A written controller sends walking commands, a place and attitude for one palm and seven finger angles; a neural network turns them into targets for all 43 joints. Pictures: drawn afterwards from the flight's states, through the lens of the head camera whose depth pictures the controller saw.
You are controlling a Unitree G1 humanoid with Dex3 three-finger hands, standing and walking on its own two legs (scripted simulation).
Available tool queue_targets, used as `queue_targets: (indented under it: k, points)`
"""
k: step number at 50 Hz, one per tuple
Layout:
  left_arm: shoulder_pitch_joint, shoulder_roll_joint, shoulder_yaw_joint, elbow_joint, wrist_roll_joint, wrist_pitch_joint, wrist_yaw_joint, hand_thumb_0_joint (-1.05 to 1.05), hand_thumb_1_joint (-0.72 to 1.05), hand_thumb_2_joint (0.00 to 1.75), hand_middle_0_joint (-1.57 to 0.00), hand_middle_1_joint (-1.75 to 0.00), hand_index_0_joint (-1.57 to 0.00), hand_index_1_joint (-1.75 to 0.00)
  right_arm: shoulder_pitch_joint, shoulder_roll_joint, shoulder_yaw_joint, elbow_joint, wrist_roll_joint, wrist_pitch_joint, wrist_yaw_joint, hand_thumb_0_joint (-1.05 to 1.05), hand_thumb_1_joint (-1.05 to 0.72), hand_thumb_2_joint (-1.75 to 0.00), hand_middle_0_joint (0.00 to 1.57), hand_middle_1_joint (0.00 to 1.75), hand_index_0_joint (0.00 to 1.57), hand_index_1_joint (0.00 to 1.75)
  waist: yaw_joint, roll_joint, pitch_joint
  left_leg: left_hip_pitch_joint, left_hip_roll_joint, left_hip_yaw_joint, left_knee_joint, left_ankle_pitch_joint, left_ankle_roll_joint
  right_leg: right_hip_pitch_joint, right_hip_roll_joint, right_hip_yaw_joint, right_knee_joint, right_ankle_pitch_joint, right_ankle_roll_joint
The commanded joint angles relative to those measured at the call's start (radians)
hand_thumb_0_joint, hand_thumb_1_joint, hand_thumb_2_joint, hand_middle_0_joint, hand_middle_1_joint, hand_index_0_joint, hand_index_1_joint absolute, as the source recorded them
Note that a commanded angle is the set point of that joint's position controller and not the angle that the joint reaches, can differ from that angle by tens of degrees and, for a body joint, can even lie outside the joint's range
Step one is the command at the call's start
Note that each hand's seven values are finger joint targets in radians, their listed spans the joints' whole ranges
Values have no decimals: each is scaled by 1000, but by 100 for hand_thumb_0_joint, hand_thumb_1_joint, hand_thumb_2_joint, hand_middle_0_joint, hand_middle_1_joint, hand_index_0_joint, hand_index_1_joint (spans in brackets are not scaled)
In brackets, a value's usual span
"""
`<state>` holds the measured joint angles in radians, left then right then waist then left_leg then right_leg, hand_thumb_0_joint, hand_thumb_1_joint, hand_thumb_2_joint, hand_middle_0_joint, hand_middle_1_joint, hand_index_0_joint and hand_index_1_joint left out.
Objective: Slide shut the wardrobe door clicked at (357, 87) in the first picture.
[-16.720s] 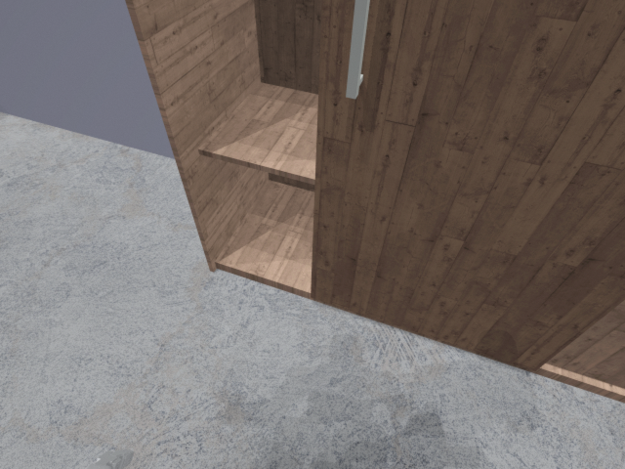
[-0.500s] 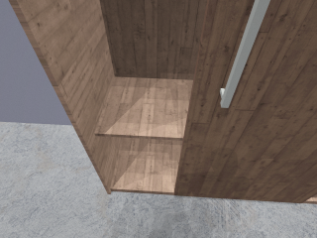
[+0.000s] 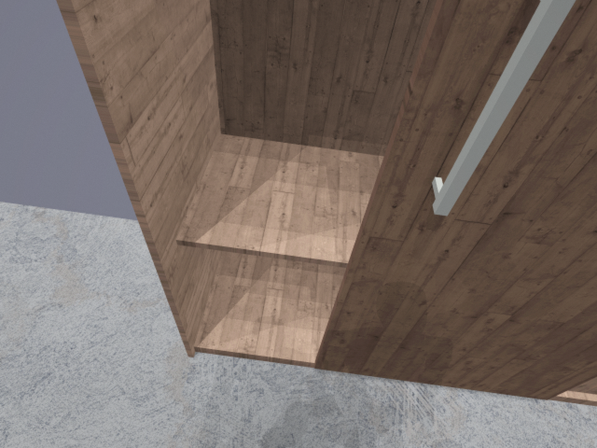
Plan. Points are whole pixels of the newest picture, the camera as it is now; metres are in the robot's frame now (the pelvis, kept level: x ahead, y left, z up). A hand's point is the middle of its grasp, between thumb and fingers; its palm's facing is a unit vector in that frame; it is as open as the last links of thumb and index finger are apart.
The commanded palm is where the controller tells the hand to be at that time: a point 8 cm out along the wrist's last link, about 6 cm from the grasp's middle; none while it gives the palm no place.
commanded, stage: come to a stop and stand still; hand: right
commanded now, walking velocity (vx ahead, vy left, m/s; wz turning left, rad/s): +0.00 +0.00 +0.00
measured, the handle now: (482, 117) +0.45 -0.16 +0.25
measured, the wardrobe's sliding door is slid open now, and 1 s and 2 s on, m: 0.40 0.40 0.40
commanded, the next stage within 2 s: look again from close up in 0.62 s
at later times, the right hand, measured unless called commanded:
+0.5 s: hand out of the picture +0.00 -0.14 -0.17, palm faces +0.04 +0.98 -0.19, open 7.3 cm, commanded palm none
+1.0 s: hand out of the picture +0.00 -0.14 -0.17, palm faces +0.05 +0.98 -0.19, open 7.3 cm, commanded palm none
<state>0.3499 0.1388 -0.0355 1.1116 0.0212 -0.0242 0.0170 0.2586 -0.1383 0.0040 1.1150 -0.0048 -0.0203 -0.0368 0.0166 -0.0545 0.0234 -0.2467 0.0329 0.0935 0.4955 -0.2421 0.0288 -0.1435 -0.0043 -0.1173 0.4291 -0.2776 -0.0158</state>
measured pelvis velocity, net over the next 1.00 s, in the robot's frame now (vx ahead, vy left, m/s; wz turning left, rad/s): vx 0.02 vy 0.02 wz -0.01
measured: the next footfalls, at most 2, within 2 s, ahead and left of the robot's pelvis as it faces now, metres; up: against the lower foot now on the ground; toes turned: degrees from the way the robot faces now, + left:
none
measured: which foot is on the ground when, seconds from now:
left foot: down 0.00-1.00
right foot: down 0.00-1.00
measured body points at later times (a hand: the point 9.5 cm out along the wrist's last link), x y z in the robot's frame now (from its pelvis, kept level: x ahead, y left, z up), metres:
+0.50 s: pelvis +0.01 +0.02 +0.00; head +0.03 +0.04 +0.45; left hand +0.01 +0.23 -0.17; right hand -0.01 -0.19 -0.15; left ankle +0.02 +0.10 -0.74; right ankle -0.03 -0.11 -0.74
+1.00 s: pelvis +0.02 +0.02 +0.00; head +0.03 +0.04 +0.45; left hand -0.02 +0.22 -0.17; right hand +0.00 -0.19 -0.15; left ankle +0.02 +0.10 -0.74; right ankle -0.03 -0.11 -0.74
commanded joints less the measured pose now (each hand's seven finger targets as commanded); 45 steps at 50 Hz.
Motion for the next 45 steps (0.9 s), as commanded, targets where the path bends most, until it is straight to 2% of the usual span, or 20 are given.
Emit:
queue_targets:
  k: [1,6,9,12,14,19,23,27,33,34,37,45]
  points:
    - [70,75,18,-8,-3,-15,10,0,90,90,-20,-30,-20,-30,75,-92,-11,-18,-1,-16,0,0,-90,-90,20,30,20,30,-16,70,36,63,91,-117,-78,147,25,-75,-100,111,-102,118,-21]
    - [60,71,18,6,-5,-15,13,0,90,90,-20,-30,-20,-30,77,-94,-12,-8,-2,-18,-1,0,-90,-90,20,30,20,30,-16,54,21,82,98,-117,-78,226,26,-47,-102,105,-97,162,-16]
    - [56,66,18,12,-5,-10,14,0,90,90,-20,-30,-20,-30,78,-96,-10,-2,-3,-18,-1,0,-90,-90,20,30,20,30,-14,65,35,74,97,-120,-95,221,28,-41,-103,99,-98,144,-14]
    - [54,68,19,15,-6,-8,15,0,90,90,-20,-30,-20,-30,79,-95,-9,3,-2,-17,-1,0,-90,-90,20,30,20,30,-11,43,42,67,99,-125,-103,214,30,-32,-105,96,-101,140,-10]
    - [49,65,19,16,-7,-6,15,0,90,90,-20,-30,-20,-30,83,-94,-8,4,-4,-17,-1,0,-90,-90,20,30,20,30,-13,65,52,63,95,-122,-114,197,27,-31,-106,96,-103,127,-12]
    - [45,62,20,15,-7,-5,16,0,90,90,-20,-30,-20,-30,95,-93,-9,9,-5,-20,-1,0,-90,-90,20,30,20,30,-11,77,37,74,98,-129,-131,219,28,-17,-102,92,-96,125,-8]
    - [41,66,22,16,-7,-6,18,0,90,90,-20,-30,-20,-30,102,-87,-7,13,-4,-20,-2,0,-90,-90,20,30,20,30,-10,48,41,69,98,-132,-132,235,28,-8,-104,93,-98,138,-4]
    - [43,59,22,18,-8,-4,19,0,90,90,-20,-30,-20,-30,110,-84,-9,14,-5,-21,-2,0,-90,-90,20,30,20,30,-11,75,46,75,101,-135,-147,227,26,-12,-101,90,-97,119,-3]
    - [49,51,23,23,-8,-3,19,0,90,90,-20,-30,-20,-30,119,-82,-9,16,-4,-21,-3,0,-90,-90,20,30,20,30,-13,66,47,79,101,-136,-158,218,25,-14,-100,84,-98,111,0]
    - [55,47,21,24,-8,-2,19,0,90,90,-20,-30,-20,-30,120,-83,-10,13,-5,-22,-3,0,-90,-90,20,30,20,30,-13,84,49,89,97,-136,-161,223,22,-21,-100,84,-98,106,-2]
    - [58,50,22,26,-7,-5,19,0,90,90,-20,-30,-20,-30,123,-77,-10,13,-4,-21,-3,0,-90,-90,20,30,20,30,-14,54,47,85,96,-132,-151,226,27,-14,-102,89,-101,125,-1]
    - [78,40,22,31,-8,-6,21,0,90,90,-20,-30,-20,-30,125,-72,-12,12,-4,-19,-3,0,-90,-90,20,30,20,30,-16,57,52,96,93,-124,-145,223,28,-28,-105,89,-106,128,-3]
